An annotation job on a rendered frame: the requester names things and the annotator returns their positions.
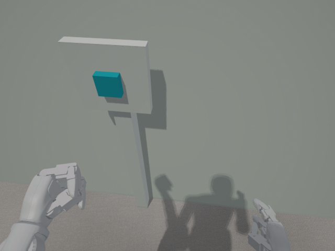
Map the robot left hand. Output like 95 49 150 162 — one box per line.
19 163 86 227

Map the robot right hand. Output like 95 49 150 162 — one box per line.
248 198 291 251

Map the left robot forearm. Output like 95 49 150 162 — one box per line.
0 221 50 251

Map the button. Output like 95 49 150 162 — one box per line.
92 71 124 98

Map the panel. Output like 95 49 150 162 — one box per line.
58 37 152 208

